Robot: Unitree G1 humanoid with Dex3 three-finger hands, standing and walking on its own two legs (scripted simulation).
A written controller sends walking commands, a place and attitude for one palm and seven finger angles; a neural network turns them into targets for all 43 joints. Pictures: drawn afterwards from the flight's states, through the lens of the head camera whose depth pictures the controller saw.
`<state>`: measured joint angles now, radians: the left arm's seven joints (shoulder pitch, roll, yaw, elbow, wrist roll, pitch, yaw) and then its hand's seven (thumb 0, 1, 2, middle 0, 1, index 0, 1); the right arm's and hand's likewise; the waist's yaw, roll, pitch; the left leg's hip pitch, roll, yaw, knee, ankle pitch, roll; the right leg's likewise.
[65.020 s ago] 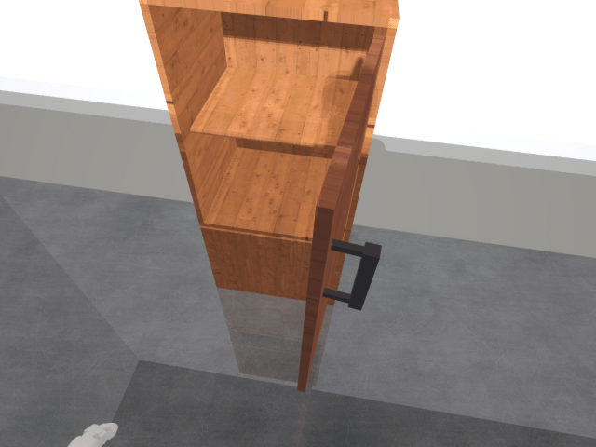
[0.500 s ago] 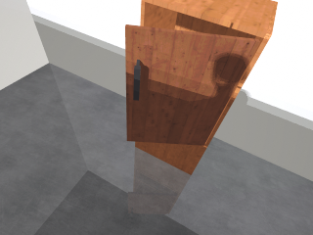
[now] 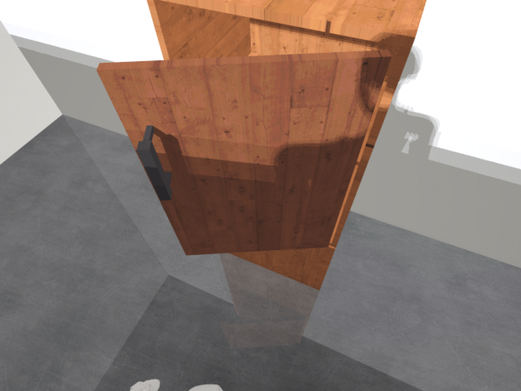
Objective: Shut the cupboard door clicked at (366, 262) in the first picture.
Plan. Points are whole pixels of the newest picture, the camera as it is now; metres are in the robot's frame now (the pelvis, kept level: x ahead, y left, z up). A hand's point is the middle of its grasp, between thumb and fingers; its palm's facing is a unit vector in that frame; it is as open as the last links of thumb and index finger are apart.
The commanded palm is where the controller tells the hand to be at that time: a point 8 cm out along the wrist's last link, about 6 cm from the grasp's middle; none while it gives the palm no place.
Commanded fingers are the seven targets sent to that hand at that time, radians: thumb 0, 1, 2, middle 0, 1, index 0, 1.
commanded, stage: come to a stop and stand still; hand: left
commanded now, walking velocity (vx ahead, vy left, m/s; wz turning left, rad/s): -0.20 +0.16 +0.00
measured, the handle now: (157, 164) +0.47 +0.20 +0.05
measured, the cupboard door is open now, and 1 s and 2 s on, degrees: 27 27 27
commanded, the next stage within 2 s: look again from close up in 1.04 s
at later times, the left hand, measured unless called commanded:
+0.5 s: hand out of the picture +0.00 +0.24 -0.18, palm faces +0.06 -0.97 -0.22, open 7.4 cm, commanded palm none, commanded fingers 0.00 0.90 0.90 -0.20 -0.30 -0.20 -0.30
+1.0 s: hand out of the picture -0.05 +0.17 -0.18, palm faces +0.01 -0.99 -0.15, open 7.3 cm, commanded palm none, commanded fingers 0.00 0.90 0.90 -0.20 -0.30 -0.20 -0.30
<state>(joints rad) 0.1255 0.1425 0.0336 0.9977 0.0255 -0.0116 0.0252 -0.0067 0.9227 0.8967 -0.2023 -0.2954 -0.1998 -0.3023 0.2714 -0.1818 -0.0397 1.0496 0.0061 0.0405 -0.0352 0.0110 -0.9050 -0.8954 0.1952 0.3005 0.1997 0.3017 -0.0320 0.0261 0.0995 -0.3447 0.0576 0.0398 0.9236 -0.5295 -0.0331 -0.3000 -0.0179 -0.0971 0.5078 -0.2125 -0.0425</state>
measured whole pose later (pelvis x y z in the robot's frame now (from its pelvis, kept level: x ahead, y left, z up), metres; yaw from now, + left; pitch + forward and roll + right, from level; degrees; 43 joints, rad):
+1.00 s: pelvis -0.05 +0.01 +0.01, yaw +0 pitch -2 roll +0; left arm 0.29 0.14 0.00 1.12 0.01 0.02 0.03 0.01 0.92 0.90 -0.20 -0.30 -0.20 -0.30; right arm 0.34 -0.15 -0.01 1.16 -0.01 0.03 -0.03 0.01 -0.91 -0.90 0.20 0.30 0.20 0.30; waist -0.02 -0.03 0.03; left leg -0.22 0.01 0.05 0.38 -0.13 0.01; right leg -0.09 0.02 0.01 0.40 -0.27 -0.02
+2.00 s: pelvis -0.05 +0.01 -0.05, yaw +2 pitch +5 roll +2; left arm 0.37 0.15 0.12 0.07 -0.23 -0.41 -0.13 0.00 0.91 0.90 -0.29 -0.40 -0.29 -0.41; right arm 0.22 -0.23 -0.03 0.68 0.03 -0.28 -0.01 0.01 -0.90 -0.90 0.20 0.30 0.20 0.30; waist -0.03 0.01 -0.13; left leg -0.63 -0.03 0.05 0.91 -0.37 0.02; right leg -0.61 0.00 -0.05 0.97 -0.45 -0.06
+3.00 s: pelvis -0.02 +0.05 -0.05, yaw +2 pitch +9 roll -3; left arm 0.42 0.22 0.15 -0.22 -0.28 -0.27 -0.16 0.01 0.90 0.90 -1.20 -1.38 -1.19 -1.39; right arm 0.25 -0.21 0.05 0.48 0.03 -0.18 -0.05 0.02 -0.90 -0.90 0.20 0.30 0.20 0.30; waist 0.03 0.04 -0.11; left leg -0.69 -0.03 -0.01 0.98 -0.44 0.07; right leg -0.60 0.03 -0.07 0.91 -0.46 -0.02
